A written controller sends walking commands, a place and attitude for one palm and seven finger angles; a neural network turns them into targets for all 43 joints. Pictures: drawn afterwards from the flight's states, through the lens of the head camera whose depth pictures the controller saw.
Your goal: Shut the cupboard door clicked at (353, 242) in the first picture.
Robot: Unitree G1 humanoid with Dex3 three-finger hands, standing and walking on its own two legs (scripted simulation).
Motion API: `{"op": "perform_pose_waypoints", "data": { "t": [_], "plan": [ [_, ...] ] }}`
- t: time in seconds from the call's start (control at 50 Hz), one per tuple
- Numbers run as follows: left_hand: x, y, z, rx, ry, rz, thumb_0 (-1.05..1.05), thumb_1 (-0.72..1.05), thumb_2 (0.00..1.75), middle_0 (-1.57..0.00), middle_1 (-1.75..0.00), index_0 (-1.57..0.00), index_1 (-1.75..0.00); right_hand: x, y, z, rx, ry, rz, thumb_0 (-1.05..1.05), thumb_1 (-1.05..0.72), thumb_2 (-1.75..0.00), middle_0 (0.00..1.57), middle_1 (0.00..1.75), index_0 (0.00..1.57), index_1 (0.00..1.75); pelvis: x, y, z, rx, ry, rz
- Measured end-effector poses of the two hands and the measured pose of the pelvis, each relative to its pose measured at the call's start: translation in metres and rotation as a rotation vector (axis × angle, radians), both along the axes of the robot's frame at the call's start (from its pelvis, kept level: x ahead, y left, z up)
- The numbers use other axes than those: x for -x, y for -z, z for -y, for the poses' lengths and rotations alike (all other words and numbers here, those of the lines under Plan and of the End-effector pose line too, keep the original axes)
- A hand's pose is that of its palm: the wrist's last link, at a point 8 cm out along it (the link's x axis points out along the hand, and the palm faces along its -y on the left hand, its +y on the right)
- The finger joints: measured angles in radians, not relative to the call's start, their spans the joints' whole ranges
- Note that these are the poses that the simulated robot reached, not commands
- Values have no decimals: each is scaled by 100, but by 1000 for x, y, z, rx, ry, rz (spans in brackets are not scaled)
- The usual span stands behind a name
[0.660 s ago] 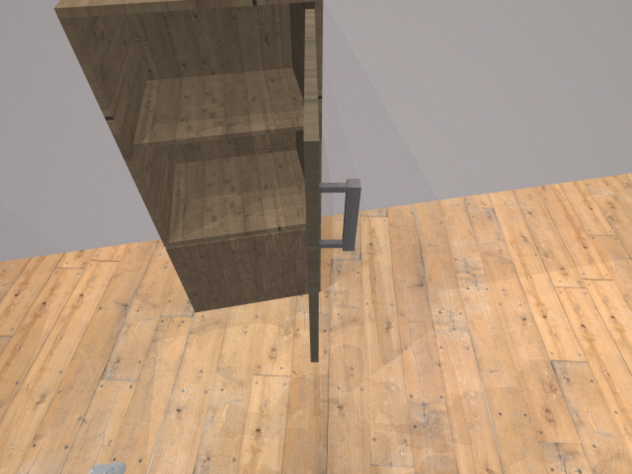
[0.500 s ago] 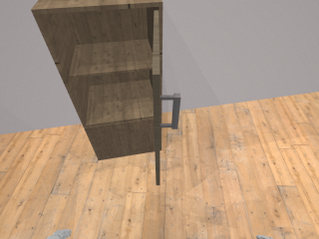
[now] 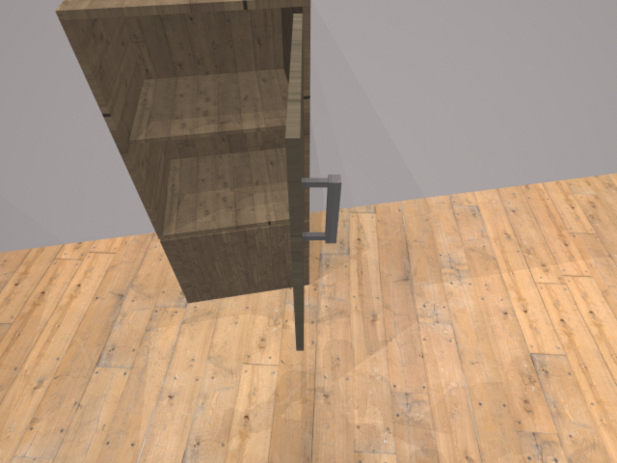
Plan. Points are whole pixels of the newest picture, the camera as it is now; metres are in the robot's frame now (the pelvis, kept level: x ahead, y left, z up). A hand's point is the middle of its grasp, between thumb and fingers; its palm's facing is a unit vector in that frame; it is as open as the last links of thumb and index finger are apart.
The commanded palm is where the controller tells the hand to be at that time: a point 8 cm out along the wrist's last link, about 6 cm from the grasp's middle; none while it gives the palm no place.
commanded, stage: stand and wait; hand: left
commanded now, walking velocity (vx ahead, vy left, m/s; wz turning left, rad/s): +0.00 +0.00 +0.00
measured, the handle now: (320, 211) +0.48 +0.02 +0.05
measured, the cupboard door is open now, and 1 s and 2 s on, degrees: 80 80 80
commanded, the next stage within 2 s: look at it before walking up in 0.16 s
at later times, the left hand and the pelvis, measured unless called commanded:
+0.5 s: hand out of the picture +0.07 +0.24 -0.15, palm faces -0.01 -0.95 -0.33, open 7.4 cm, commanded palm none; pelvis -0.01 +0.00 +0.00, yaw +0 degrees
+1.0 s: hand out of the picture +0.06 +0.25 -0.15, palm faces +0.00 -0.94 -0.34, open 7.4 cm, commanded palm none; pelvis +0.00 +0.00 +0.00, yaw +0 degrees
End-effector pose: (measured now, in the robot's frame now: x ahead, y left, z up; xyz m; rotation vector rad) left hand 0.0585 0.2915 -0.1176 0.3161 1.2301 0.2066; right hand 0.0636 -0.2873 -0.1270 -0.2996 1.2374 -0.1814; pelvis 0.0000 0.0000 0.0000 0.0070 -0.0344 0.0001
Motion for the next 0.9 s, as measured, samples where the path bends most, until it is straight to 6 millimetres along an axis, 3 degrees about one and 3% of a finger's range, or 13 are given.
{"op": "perform_pose_waypoints", "data": {
  "t": [0.22, 0.9],
  "plan": [
    [-2, -1, 2, 6, 4, 16, 0, 91, 90, -20, -30, -20, -29, 10, -1, 1, 1, 4, -9, 1, -91, -90, 20, 30, 20, 30, 5, -1, 1, 1, -2, 1],
    [3, 1, -1, 14, -15, 0, 0, 91, 90, -20, -30, -20, -29, -6, -5, -7, 0, -11, 12, 1, -91, -90, 20, 30, 20, 30, 0, -3, -3, 3, -6, -1]
  ]
}}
